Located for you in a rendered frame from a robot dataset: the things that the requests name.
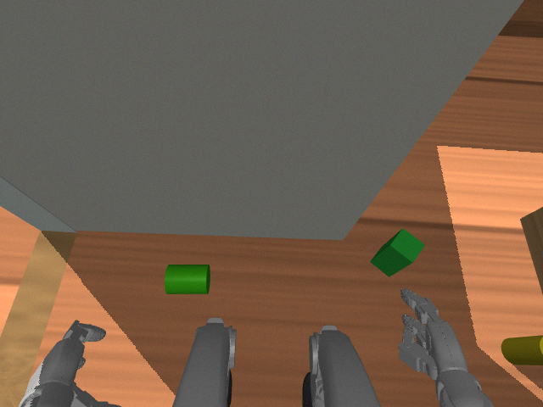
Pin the right robot hand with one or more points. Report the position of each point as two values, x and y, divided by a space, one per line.
437 348

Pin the left robot arm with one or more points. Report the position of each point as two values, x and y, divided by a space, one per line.
50 394

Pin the left robot hand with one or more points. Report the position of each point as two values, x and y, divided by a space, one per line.
65 358

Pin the right robot arm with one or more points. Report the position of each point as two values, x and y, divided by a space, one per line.
456 388

